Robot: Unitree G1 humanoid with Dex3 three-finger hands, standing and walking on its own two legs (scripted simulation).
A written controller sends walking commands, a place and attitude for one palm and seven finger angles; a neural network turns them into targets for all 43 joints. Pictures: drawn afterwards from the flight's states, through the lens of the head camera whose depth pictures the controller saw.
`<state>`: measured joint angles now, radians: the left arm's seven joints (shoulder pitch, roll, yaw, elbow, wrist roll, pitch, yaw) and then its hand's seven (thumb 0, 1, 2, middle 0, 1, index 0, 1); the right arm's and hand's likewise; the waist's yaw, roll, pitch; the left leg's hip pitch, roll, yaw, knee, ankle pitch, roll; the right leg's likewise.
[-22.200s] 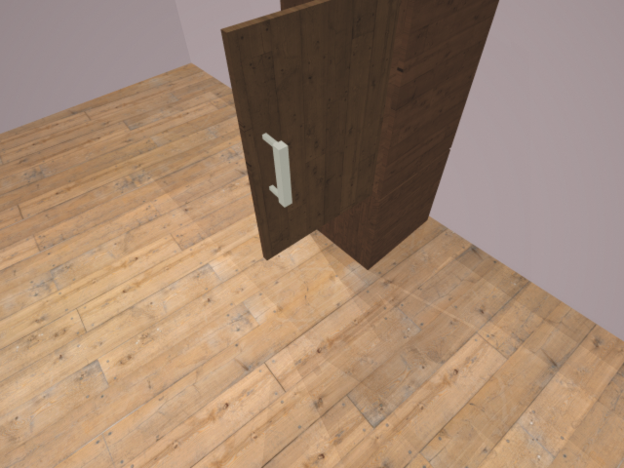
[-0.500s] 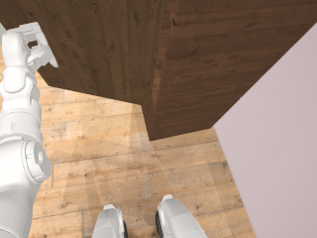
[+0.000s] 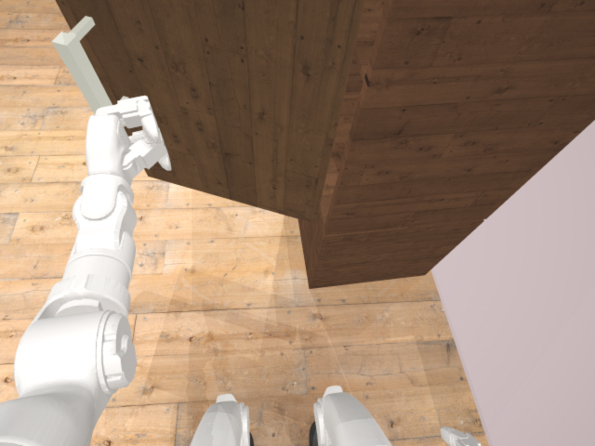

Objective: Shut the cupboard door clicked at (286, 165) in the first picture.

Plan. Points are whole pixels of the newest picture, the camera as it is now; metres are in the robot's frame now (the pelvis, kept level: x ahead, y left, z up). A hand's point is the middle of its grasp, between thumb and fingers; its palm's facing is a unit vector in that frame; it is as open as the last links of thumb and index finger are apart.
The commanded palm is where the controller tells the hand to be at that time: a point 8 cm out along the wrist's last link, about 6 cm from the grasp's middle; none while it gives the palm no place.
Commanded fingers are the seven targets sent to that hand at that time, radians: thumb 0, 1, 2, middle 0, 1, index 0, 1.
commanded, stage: draw the hand back to the body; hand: left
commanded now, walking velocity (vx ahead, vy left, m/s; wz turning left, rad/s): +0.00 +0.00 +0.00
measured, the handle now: (99, 77) +0.65 +0.25 +0.06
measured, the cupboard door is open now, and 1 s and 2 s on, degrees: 66 66 66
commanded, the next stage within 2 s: step back with the hand held close in 1.46 s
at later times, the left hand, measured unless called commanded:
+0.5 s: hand (56, 224) +0.34 +0.20 +0.15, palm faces +0.08 -0.98 -0.16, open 3.0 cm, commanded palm +0.31 +0.26 +0.17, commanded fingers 0.00 0.90 0.90 -0.97 -1.14 -0.97 -1.14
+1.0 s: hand out of the picture +0.24 +0.27 +0.23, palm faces +0.43 -0.82 -0.38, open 5.5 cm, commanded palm +0.18 +0.31 +0.26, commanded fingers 0.00 0.90 0.90 -0.28 -0.39 -0.28 -0.39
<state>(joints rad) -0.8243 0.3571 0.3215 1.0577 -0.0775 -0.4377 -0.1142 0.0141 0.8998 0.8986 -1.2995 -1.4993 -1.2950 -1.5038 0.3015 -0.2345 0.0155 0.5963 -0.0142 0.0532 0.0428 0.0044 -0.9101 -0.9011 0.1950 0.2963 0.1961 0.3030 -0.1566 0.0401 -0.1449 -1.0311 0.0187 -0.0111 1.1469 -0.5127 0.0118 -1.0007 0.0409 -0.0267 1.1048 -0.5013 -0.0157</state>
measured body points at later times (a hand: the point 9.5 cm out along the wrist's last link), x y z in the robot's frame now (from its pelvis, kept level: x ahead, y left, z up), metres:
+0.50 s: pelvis +0.01 +0.01 +0.06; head +0.03 +0.01 +0.51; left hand +0.33 +0.26 +0.16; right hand +0.16 -0.24 -0.02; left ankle +0.01 +0.11 -0.65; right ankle +0.01 -0.11 -0.65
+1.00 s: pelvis +0.04 +0.01 +0.09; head +0.02 -0.02 +0.54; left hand +0.21 +0.31 +0.25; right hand +0.23 -0.19 +0.00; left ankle +0.01 +0.11 -0.65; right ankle +0.01 -0.11 -0.65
